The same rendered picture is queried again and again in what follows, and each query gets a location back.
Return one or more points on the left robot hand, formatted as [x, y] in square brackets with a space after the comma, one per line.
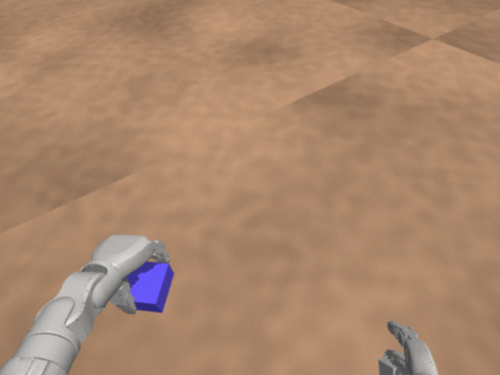
[127, 253]

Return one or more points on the right robot hand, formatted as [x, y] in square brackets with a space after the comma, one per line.
[417, 357]

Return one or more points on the left robot arm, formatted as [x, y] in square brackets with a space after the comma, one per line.
[53, 342]

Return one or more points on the small box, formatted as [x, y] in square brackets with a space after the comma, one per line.
[150, 286]

